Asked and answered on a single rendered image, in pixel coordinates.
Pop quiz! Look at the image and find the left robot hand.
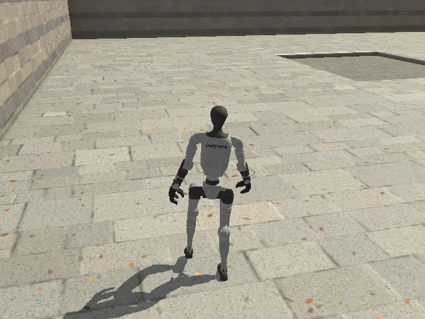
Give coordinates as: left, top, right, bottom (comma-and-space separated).
169, 186, 184, 205

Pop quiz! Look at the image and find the right robot forearm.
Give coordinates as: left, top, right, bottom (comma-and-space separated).
240, 162, 251, 184

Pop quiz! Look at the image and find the right robot shin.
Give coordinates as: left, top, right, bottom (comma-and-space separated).
219, 227, 230, 272

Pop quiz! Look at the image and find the left robot forearm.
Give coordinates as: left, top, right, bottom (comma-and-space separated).
171, 159, 188, 189

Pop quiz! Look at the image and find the robot left upper arm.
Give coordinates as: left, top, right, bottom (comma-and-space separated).
183, 133, 204, 170

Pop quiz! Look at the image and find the right robot hand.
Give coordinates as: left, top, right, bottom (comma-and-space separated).
236, 181, 251, 193

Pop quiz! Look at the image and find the robot right foot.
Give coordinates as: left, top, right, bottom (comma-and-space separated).
217, 263, 228, 281

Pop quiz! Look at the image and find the robot right upper arm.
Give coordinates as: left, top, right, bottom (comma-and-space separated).
230, 136, 247, 171

